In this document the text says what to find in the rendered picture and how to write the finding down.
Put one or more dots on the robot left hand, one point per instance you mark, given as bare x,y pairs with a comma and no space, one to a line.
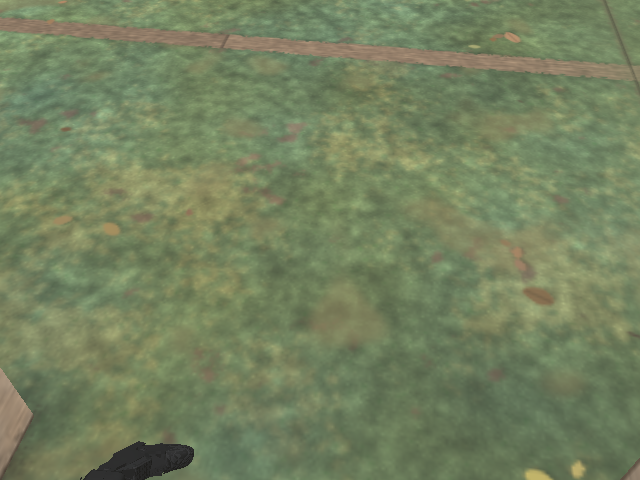
139,462

